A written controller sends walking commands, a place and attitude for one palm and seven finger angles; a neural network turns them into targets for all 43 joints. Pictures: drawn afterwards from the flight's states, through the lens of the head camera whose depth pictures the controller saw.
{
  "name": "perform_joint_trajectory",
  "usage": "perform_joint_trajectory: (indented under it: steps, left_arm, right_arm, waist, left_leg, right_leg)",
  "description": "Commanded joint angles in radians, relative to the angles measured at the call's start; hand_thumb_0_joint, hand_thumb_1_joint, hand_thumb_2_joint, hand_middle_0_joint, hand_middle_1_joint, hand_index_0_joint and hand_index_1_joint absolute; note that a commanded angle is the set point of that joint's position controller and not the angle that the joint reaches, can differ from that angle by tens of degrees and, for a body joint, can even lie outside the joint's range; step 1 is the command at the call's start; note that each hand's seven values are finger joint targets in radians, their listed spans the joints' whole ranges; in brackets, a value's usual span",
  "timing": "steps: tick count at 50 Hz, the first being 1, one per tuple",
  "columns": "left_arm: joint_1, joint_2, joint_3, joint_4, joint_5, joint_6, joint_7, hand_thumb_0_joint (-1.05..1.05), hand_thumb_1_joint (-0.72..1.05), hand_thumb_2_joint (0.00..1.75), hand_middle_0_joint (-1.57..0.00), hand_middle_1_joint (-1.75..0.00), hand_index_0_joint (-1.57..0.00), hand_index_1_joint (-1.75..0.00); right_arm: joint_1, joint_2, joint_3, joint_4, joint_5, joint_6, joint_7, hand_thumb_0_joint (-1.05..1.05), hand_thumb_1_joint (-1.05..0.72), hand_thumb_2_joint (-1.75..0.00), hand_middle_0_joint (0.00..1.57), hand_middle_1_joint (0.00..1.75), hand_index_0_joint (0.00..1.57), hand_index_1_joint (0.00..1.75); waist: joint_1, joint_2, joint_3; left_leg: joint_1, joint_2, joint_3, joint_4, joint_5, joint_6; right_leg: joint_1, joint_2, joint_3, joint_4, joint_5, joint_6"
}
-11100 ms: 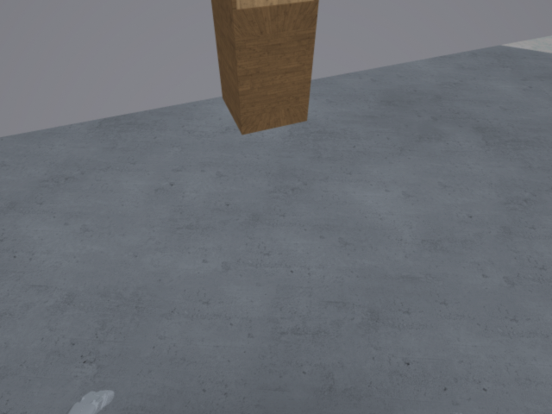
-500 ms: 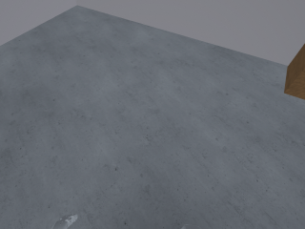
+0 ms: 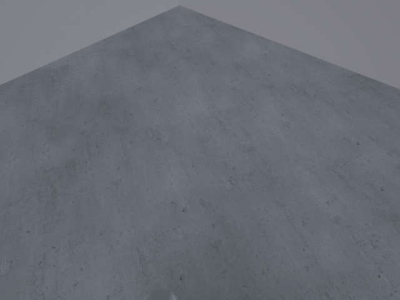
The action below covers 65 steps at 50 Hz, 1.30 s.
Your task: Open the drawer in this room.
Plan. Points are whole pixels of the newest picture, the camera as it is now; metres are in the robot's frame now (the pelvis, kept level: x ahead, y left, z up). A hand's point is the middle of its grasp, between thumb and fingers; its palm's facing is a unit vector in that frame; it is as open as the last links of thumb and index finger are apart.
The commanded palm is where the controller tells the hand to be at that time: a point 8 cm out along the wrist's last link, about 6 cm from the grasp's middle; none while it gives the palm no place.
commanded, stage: turn or walk to find it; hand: left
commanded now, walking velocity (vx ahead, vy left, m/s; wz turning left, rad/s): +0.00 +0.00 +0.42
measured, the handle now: out of the picture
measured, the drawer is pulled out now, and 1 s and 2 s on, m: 0.00 0.00 0.00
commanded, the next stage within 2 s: none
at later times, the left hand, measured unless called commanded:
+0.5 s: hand out of the picture +0.01 +0.28 -0.17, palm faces +0.23 -0.94 -0.23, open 7.4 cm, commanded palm none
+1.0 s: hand out of the picture -0.03 +0.18 -0.14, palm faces +0.41 -0.87 -0.27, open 7.4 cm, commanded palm none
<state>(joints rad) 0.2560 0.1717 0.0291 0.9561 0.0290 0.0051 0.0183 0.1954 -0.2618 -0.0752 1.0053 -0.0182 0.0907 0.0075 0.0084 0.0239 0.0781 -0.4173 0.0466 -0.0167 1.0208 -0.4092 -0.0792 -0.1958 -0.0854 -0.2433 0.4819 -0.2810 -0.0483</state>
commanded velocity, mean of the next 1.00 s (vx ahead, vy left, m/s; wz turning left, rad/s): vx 0.00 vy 0.00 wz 0.42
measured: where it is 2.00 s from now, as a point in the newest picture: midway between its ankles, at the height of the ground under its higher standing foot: outside the picture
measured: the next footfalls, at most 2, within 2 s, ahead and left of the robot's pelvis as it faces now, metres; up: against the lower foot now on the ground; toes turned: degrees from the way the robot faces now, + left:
left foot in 0.16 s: +0.01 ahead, +0.15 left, +0.00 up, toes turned +9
right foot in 0.74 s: +0.03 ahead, -0.08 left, +0.00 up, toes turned +14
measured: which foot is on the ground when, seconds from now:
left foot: up 0.00-0.14, down 0.16-0.74, up 0.76-1.00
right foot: down 0.00-0.18, up 0.20-0.72, down 0.74-1.00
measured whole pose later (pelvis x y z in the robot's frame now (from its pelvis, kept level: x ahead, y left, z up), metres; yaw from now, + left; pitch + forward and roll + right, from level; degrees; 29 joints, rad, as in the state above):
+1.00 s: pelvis -0.03 -0.02 +0.00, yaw +25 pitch -1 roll +2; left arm 0.20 0.15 0.03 0.93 0.02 0.01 0.02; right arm 0.26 -0.26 -0.09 1.00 -0.02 0.09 0.01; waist -0.03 0.05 0.06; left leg -0.49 0.02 -0.06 1.17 -0.34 -0.07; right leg -0.18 -0.07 -0.18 0.47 -0.27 -0.05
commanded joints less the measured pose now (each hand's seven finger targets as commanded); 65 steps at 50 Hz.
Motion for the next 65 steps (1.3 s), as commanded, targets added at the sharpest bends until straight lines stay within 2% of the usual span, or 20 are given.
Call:
perform_joint_trajectory:
  steps: [1,4,7,9,10,16,30,35,36,37,38,39,41,44,50,58,62,63,64,65]
  left_arm:
    - [0.064,0.223,0.054,-0.028,0.005,-0.014,0.017,0.0,0.9,0.9,-0.2,-0.3,-0.2,-0.3]
    - [0.055,0.244,0.061,-0.017,0.005,-0.008,0.014,0.0,0.9,0.9,-0.2,-0.3,-0.2,-0.3]
    - [0.017,0.234,0.063,-0.018,-0.01,0.003,0.01,0.0,0.9,0.9,-0.2,-0.3,-0.2,-0.3]
    - [0.0,0.134,0.034,-0.072,-0.015,0.019,0.007,0.0,0.9,0.9,-0.2,-0.3,-0.2,-0.3]
    - [-0.038,0.165,0.037,-0.081,-0.009,0.029,0.01,0.0,0.9,0.9,-0.2,-0.3,-0.2,-0.3]
    - [-0.015,0.162,0.052,-0.025,-0.009,0.029,-0.007,0.0,0.9,0.9,-0.2,-0.3,-0.2,-0.3]
    - [-0.17,0.123,0.039,-0.106,-0.019,0.025,0.004,0.0,0.9,0.9,-0.2,-0.3,-0.2,-0.3]
    - [-0.037,0.134,0.044,-0.076,-0.028,0.004,0.01,0.0,0.9,0.9,-0.2,-0.3,-0.2,-0.3]
    - [-0.003,0.179,0.052,-0.069,-0.022,-0.007,0.015,0.0,0.9,0.9,-0.2,-0.3,-0.2,-0.3]
    - [0.015,0.269,0.07,-0.066,-0.006,-0.014,0.023,0.0,0.9,0.9,-0.2,-0.3,-0.2,-0.3]
    - [0.006,0.284,0.067,-0.082,-0.009,-0.009,0.022,0.0,0.9,0.9,-0.2,-0.3,-0.2,-0.3]
    - [-0.048,0.246,0.062,-0.098,-0.012,-0.007,0.024,0.0,0.9,0.9,-0.2,-0.3,-0.2,-0.3]
    - [-0.145,0.194,0.053,-0.119,-0.015,-0.006,0.023,0.0,0.9,0.9,-0.2,-0.3,-0.2,-0.3]
    - [-0.117,0.159,0.038,-0.109,-0.017,-0.019,0.016,0.0,0.9,0.9,-0.2,-0.3,-0.2,-0.3]
    - [-0.013,0.174,0.047,-0.071,-0.009,-0.019,0.018,0.0,0.9,0.9,-0.2,-0.3,-0.2,-0.3]
    - [0.063,0.235,0.063,-0.03,0.006,-0.01,0.012,0.0,0.9,0.9,-0.2,-0.3,-0.2,-0.3]
    - [0.019,0.243,0.069,-0.024,-0.006,-0.001,0.01,0.0,0.9,0.9,-0.2,-0.3,-0.2,-0.3]
    - [0.027,0.212,0.065,-0.03,-0.015,0.006,0.009,0.0,0.9,0.9,-0.2,-0.3,-0.2,-0.3]
    - [0.034,0.148,0.048,-0.063,-0.021,0.012,0.003,0.0,0.9,0.9,-0.2,-0.3,-0.2,-0.3]
    - [-0.031,0.147,0.032,-0.08,-0.011,0.024,0.009,0.0,0.9,0.9,-0.2,-0.3,-0.2,-0.3]
  right_arm:
    - [-0.084,-0.031,0.007,-0.1,0.008,-0.04,0.002,0.0,-0.9,-0.9,0.2,0.3,0.2,0.3]
    - [-0.079,-0.032,0.012,-0.109,0.012,-0.051,0.0,0.0,-0.9,-0.9,0.2,0.3,0.2,0.3]
    - [0.017,-0.069,0.006,-0.09,0.009,-0.07,0.002,0.0,-0.9,-0.9,0.2,0.3,0.2,0.3]
    - [0.083,-0.237,-0.031,-0.087,0.001,-0.074,-0.01,0.0,-0.9,-0.9,0.2,0.3,0.2,0.3]
    - [0.088,-0.231,-0.026,-0.078,0.0,-0.065,-0.012,0.0,-0.9,-0.9,0.2,0.3,0.2,0.3]
    - [-0.021,-0.144,-0.002,-0.109,0.005,-0.086,-0.032,0.0,-0.9,-0.9,0.2,0.3,0.2,0.3]
    - [0.09,-0.134,-0.023,-0.089,-0.01,-0.077,-0.028,0.0,-0.9,-0.9,0.2,0.3,0.2,0.3]
    - [0.047,-0.125,-0.03,-0.102,-0.001,-0.073,-0.023,0.0,-0.9,-0.9,0.2,0.3,0.2,0.3]
    - [0.059,-0.086,-0.025,-0.106,0.006,-0.074,-0.017,0.0,-0.9,-0.9,0.2,0.3,0.2,0.3]
    - [0.066,-0.023,-0.013,-0.125,0.012,-0.076,-0.013,0.0,-0.9,-0.9,0.2,0.3,0.2,0.3]
    - [0.043,-0.057,-0.026,-0.137,0.003,-0.066,-0.017,0.0,-0.9,-0.9,0.2,0.3,0.2,0.3]
    - [0.045,-0.072,-0.033,-0.122,-0.002,-0.051,-0.012,0.0,-0.9,-0.9,0.2,0.3,0.2,0.3]
    - [0.08,-0.063,-0.036,-0.079,-0.007,-0.03,-0.003,0.0,-0.9,-0.9,0.2,0.3,0.2,0.3]
    - [0.111,-0.043,-0.028,-0.056,-0.006,-0.029,0.005,0.0,-0.9,-0.9,0.2,0.3,0.2,0.3]
    - [0.022,-0.05,-0.025,-0.072,-0.005,-0.024,0.005,0.0,-0.9,-0.9,0.2,0.3,0.2,0.3]
    - [-0.088,-0.026,0.004,-0.108,0.01,-0.047,0.002,0.0,-0.9,-0.9,0.2,0.3,0.2,0.3]
    - [0.0,-0.045,0.005,-0.094,0.011,-0.067,0.0,0.0,-0.9,-0.9,0.2,0.3,0.2,0.3]
    - [0.037,-0.103,-0.006,-0.084,0.008,-0.079,0.0,0.0,-0.9,-0.9,0.2,0.3,0.2,0.3]
    - [0.062,-0.205,-0.03,-0.09,0.0,-0.084,-0.006,0.0,-0.9,-0.9,0.2,0.3,0.2,0.3]
    - [0.105,-0.24,-0.033,-0.076,0.005,-0.069,-0.012,0.0,-0.9,-0.9,0.2,0.3,0.2,0.3]
  waist:
    - [0.042,-0.197,-0.087]
    - [0.034,-0.208,-0.109]
    - [-0.032,-0.114,-0.152]
    - [-0.066,0.316,-0.145]
    - [-0.069,0.189,-0.126]
    - [-0.007,0.091,-0.102]
    - [-0.054,0.122,-0.111]
    - [0.013,0.088,-0.168]
    - [0.024,-0.022,-0.184]
    - [0.033,-0.29,-0.183]
    - [0.04,-0.279,-0.157]
    - [0.013,-0.189,-0.11]
    - [-0.035,-0.168,-0.026]
    - [-0.042,-0.174,-0.011]
    - [0.005,-0.184,-0.022]
    - [0.051,-0.226,-0.104]
    - [-0.012,-0.177,-0.16]
    - [-0.035,-0.034,-0.191]
    - [-0.05,0.264,-0.185]
    - [-0.076,0.231,-0.175]
  left_leg:
    - [-0.035,-0.002,0.056,-0.163,-0.058,0.015]
    - [0.045,-0.011,0.087,-0.291,-0.04,0.033]
    - [0.289,0.009,0.074,-0.609,0.239,0.055]
    - [0.423,0.363,-0.366,-0.706,0.753,0.235]
    - [0.345,0.378,-0.288,-0.691,0.691,0.272]
    - [0.358,0.182,-0.148,-0.687,0.71,0.207]
    - [0.315,0.182,-0.338,-0.67,0.619,0.268]
    - [0.152,0.102,-0.327,-0.567,0.54,0.196]
    - [0.019,0.041,-0.273,-0.503,0.346,0.138]
    - [-0.161,-0.101,-0.092,-0.304,-0.015,0.062]
    - [-0.155,-0.106,-0.063,-0.096,-0.189,0.051]
    - [-0.133,-0.078,-0.093,0.05,-0.133,0.052]
    - [-0.136,-0.048,-0.075,0.178,-0.03,0.044]
    - [-0.152,-0.038,-0.04,0.207,0.07,0.017]
    - [-0.148,-0.006,-0.02,0.127,0.052,-0.004]
    - [-0.01,-0.021,0.069,-0.228,-0.068,0.019]
    - [0.218,-0.027,0.093,-0.575,0.168,0.044]
    - [0.375,0.056,0.002,-0.67,0.331,0.069]
    - [0.507,0.31,-0.324,-0.679,0.689,0.176]
    - [0.441,0.371,-0.312,-0.666,0.834,0.249]
  right_leg:
    - [0.146,-0.285,0.217,-0.123,0.471,-0.107]
    - [0.132,-0.297,0.195,-0.085,0.483,-0.103]
    - [-0.002,-0.244,0.094,0.087,0.317,0.003]
    - [-0.355,-0.034,0.083,0.452,-0.381,0.123]
    - [-0.311,-0.046,0.163,0.551,-0.353,0.105]
    - [-0.36,-0.021,0.221,0.675,-0.095,0.136]
    - [-0.249,0.031,0.235,0.357,-0.178,0.133]
    - [0.069,0.054,0.214,-0.071,0.071,0.109]
    - [0.225,-0.041,0.287,-0.167,0.138,0.091]
    - [0.315,-0.294,0.525,-0.194,0.208,-0.003]
    - [0.162,-0.413,0.575,-0.199,0.289,-0.101]
    - [0.053,-0.366,0.5,-0.218,0.201,-0.121]
    - [-0.04,-0.266,0.401,-0.234,0.079,-0.073]
    - [-0.001,-0.198,0.265,-0.204,0.212,-0.04]
    - [0.063,-0.239,0.264,-0.203,0.214,-0.065]
    - [0.158,-0.28,0.221,-0.103,0.479,-0.105]
    - [0.083,-0.248,0.133,0.042,0.426,-0.02]
    - [-0.044,-0.199,0.083,0.181,0.277,0.034]
    - [-0.335,-0.061,0.052,0.375,-0.235,0.115]
    - [-0.335,-0.039,0.14,0.501,-0.367,0.114]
